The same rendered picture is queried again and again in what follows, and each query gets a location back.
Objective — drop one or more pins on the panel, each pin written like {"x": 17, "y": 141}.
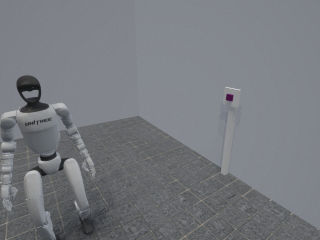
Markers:
{"x": 232, "y": 110}

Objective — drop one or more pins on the right robot upper arm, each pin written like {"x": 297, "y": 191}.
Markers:
{"x": 7, "y": 131}

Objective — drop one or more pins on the humanoid robot head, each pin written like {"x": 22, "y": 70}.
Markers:
{"x": 25, "y": 83}

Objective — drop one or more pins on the left robot upper arm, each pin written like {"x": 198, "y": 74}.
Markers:
{"x": 62, "y": 111}

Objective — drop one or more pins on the robot left hand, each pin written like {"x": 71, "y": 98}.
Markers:
{"x": 88, "y": 161}

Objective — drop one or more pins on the robot right hand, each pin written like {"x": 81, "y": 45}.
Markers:
{"x": 4, "y": 194}

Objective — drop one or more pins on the right robot forearm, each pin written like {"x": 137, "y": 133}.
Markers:
{"x": 6, "y": 166}

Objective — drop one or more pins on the left robot forearm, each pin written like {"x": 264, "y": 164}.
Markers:
{"x": 79, "y": 144}

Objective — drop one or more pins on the right robot shin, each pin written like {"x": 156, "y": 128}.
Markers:
{"x": 46, "y": 231}

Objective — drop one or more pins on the button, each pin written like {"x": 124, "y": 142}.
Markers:
{"x": 229, "y": 97}

